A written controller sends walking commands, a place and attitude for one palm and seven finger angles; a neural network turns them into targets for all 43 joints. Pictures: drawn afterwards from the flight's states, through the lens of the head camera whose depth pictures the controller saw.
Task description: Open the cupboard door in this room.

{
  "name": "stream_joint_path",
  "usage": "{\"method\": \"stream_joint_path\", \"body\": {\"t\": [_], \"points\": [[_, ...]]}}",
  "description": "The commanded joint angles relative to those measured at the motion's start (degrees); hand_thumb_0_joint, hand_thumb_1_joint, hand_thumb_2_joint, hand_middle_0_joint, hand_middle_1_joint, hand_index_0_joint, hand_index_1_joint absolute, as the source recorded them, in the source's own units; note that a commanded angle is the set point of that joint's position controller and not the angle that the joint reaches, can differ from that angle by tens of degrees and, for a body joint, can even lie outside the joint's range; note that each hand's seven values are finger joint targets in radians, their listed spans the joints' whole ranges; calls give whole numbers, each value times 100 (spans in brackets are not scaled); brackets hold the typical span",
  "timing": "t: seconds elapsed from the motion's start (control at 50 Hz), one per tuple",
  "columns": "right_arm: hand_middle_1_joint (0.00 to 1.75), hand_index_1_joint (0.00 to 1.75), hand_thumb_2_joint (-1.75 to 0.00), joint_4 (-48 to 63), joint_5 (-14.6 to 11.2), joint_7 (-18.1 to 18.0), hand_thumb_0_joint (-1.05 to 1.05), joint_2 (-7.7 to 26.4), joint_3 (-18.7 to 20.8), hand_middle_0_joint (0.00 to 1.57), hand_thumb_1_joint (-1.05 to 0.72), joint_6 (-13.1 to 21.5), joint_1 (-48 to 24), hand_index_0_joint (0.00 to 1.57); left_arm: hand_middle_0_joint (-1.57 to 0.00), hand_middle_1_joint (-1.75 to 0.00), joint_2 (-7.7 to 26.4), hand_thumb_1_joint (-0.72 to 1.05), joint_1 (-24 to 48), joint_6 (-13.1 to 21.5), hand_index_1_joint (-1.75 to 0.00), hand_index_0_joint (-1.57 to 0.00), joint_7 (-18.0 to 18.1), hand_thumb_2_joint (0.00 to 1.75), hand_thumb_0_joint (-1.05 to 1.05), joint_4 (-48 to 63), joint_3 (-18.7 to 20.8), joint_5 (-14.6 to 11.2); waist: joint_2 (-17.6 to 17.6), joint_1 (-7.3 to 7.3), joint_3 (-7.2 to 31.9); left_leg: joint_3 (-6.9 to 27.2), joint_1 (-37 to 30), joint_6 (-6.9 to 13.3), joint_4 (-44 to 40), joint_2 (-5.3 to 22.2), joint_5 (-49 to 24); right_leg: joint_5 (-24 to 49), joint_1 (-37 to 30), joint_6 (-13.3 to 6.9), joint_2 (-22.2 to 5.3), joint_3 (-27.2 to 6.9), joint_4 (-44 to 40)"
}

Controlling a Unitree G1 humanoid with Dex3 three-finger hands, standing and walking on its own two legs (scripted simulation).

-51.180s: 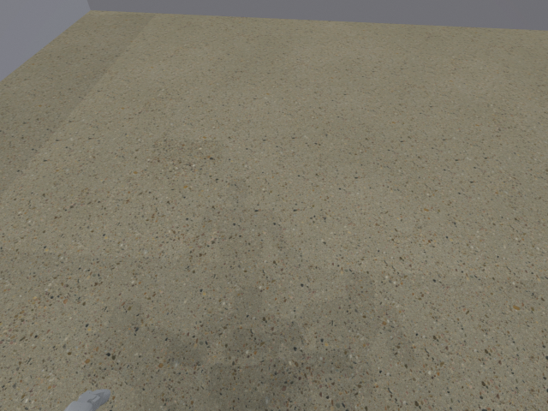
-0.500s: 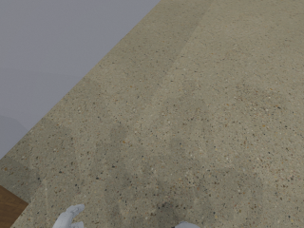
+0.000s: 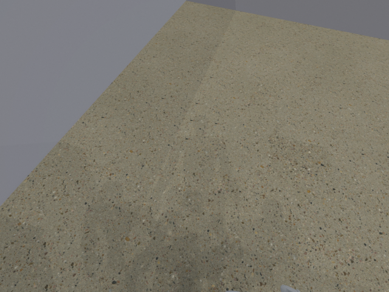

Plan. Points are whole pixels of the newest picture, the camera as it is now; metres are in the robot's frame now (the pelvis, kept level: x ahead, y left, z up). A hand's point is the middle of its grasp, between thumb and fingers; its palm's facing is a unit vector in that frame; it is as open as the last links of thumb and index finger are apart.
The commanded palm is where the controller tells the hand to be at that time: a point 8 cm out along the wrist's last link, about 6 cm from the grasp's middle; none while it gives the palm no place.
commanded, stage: walk to a spot facing it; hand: left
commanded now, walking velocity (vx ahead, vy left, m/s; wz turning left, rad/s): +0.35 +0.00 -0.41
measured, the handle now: out of the picture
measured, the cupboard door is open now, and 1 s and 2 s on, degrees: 49 49 49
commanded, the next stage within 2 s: turn to face it in 0.48 s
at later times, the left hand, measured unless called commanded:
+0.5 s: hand (166, 213) +0.34 +0.10 -0.16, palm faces -0.15 -0.97 -0.21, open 7.2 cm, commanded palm none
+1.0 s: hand (171, 168) +0.49 +0.10 -0.16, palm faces +0.05 -0.97 -0.22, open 7.3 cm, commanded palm none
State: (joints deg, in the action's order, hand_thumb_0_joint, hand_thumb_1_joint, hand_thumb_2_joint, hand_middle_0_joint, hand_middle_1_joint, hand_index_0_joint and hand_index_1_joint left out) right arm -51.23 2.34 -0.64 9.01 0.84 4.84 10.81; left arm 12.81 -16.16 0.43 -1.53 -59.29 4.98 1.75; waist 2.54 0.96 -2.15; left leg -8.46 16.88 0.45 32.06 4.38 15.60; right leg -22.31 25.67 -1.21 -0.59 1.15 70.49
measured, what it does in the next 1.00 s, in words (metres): walks ahead: right foot, then left foot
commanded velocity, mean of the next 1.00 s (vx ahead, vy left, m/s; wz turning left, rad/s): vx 0.17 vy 0.00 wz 0.16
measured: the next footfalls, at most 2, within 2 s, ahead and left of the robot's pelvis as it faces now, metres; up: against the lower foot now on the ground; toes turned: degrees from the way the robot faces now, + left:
right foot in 0.30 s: +0.26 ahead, -0.17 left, +0.00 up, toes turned -15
left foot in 0.70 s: +0.46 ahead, +0.02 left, +0.00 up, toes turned +0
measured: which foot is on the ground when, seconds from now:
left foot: down 0.00-0.30, up 0.32-0.68, down 0.70-1.00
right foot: up 0.00-0.28, down 0.30-0.70, up 0.72-1.00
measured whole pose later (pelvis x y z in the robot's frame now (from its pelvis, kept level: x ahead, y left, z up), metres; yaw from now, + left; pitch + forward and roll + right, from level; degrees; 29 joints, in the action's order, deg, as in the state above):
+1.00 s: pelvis +0.39 -0.09 +0.00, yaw +1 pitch +2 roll -1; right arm -57.0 1.6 -1.0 11.4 2.7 -1.1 12.4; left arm 10.5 -7.6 -0.8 0.7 -54.6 3.7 0.9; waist -1.3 -1.1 -3.5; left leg 2.1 19.8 0.7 29.4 -0.1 11.7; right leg -23.5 23.0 3.5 -2.3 1.5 44.4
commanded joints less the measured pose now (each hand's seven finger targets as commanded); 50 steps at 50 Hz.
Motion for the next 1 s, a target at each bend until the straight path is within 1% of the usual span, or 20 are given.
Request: {"method": "stream_joint_path", "body": {"t": [0.0,0.06,0.16,0.22,0.24,0.26,0.28,0.3,0.34,0.42,0.56,0.62,0.64,0.66,0.68,0.7,0.76,0.82,0.92,0.98], "points": [[30,30,-90,-191,-35,-91,0,928,269,20,-90,43,938,20,-20,-30,3,90,397,82,-30,-20,-143,90,0,691,-33,5,-1056,-139,-47,931,-914,497,-1998,1511,-1175,755,1269,136,-518,-160,-235],[30,30,-90,-322,-45,-47,0,883,303,20,-90,16,1086,20,-20,-30,-83,90,683,17,-30,-20,-181,90,0,785,-79,20,-1073,-161,-7,189,-901,455,-2071,1290,-1169,1180,986,156,-530,144,-1401],[30,30,-90,-515,2,-5,0,1079,298,20,-90,-73,1427,20,-20,-30,16,90,1377,34,-30,-20,-202,90,0,955,-110,2,-905,-357,-285,-50,-1006,476,-2020,1500,-1252,1282,448,43,-389,524,-2895],[30,30,-90,-592,1,0,0,1192,292,20,-90,-129,1417,20,-20,-30,226,90,929,95,-30,-20,-175,90,0,815,-65,5,-883,-63,41,-300,-1218,347,-1056,1463,-2551,1026,-606,-176,-78,789,-3466],[30,30,-90,-594,-31,-1,0,1216,276,20,-90,-134,1310,20,-20,-30,395,90,222,143,-30,-20,-149,90,0,573,-11,15,-587,300,350,-483,-933,201,-55,1253,-3052,1095,-1675,-290,71,805,-3765],[30,30,-90,-526,-116,50,0,1101,241,20,-90,-117,1183,20,-20,-30,831,90,-794,223,-30,-20,-82,90,0,273,116,47,115,761,972,-747,126,-20,1502,870,-2520,725,-3345,-581,-474,0,-4027],[30,30,-90,-300,-224,59,0,691,166,20,-90,-92,1274,20,-20,-30,1562,90,-1574,257,-30,-20,18,90,0,94,314,12,1710,940,1685,-640,1871,-337,3596,-170,1644,784,-4623,-1280,-2296,-3009,-4874],[30,30,-90,-179,-233,46,0,906,228,20,-90,-118,855,20,-20,-30,1578,90,-1390,221,-30,-20,118,90,0,124,291,-135,1185,824,1428,384,2290,-198,4337,68,1860,950,-4201,-1427,-2480,-3455,-5411],[30,30,-90,-242,-185,41,0,759,242,20,-90,-132,485,20,-20,-30,1067,90,-452,202,-30,-20,167,90,0,339,126,-146,506,416,440,701,2304,-235,4241,496,897,1006,-2682,-1253,-2098,-2400,-5595],[30,30,-90,-630,-89,65,0,402,202,20,-90,-342,1111,20,-20,-30,518,90,256,347,-30,-20,182,90,0,411,-58,-72,314,-293,136,530,1025,-327,2716,527,467,2022,-1148,-986,-1506,-746,-5797],[30,30,-90,-419,-123,159,0,252,190,20,-90,-272,356,20,-20,-30,500,90,-80,437,-30,-20,141,90,0,63,-64,-83,289,-142,2,260,872,-299,760,165,-328,2488,-1696,-863,-1290,-394,-5655],[30,30,-90,-566,-125,118,0,339,176,20,-90,-204,602,20,-20,-30,461,90,-94,414,-30,-20,196,90,0,-48,-89,-107,204,-310,118,194,172,-180,-167,-89,-947,3430,-1995,-509,-1133,143,-4878],[30,30,-90,-721,-108,96,0,519,198,20,-90,-169,983,20,-20,-30,404,90,-129,388,-30,-20,218,90,0,-54,-114,-119,-110,-432,381,331,-524,-83,-438,-74,-1753,3512,-1863,-293,-963,389,-4167],[30,30,-90,-819,-60,48,0,903,264,20,-90,-129,1460,20,-20,-30,273,90,-318,359,-30,-20,239,90,0,-6,-153,-132,-824,-540,832,1183,-1450,299,-438,564,-3123,2628,-1239,10,-607,652,-3120],[30,30,-90,-842,-50,-23,0,1334,350,20,-90,-158,1768,20,-20,-30,65,90,-500,341,-30,-20,247,90,0,88,-201,-197,-1886,-574,1167,2523,-2248,1043,-508,1633,-4731,-248,-222,263,-34,821,-1856],[30,30,-90,-854,-61,-79,0,1382,354,20,-90,-248,1818,20,-20,-30,152,90,-219,291,-30,-20,273,90,0,228,-252,-171,-1715,-637,985,2938,-1969,1404,-837,1943,-4675,-1559,-15,225,35,308,-863],[30,30,-90,-598,-85,-147,0,1046,256,20,-90,-301,962,20,-20,-30,219,90,346,126,-30,-20,263,90,0,350,-128,-121,-1305,-326,275,2697,-521,1182,-1152,1608,-3878,-929,207,373,-418,-172,-608],[30,30,-90,-395,-69,-142,0,1165,340,20,-90,-330,506,20,-20,-30,64,90,221,-1,-30,-20,217,90,0,407,-98,-118,-929,-122,631,2013,-422,926,-1120,1130,-3364,-442,-158,475,-258,-40,-1327],[30,30,-90,-198,-58,-81,0,1332,458,20,-90,-486,220,20,-20,-30,123,90,404,-93,-30,-20,229,90,0,651,-47,-100,-1129,-135,673,2254,-45,838,-1246,908,-1727,-126,-617,479,-78,122,-2445],[30,30,-90,-66,-96,-49,0,1373,522,20,-90,-588,-54,20,-20,-30,245,90,131,-58,-30,-20,247,90,0,674,5,-103,-1078,55,583,2297,510,599,-915,589,-1074,666,-1544,460,38,228,-3853]]}}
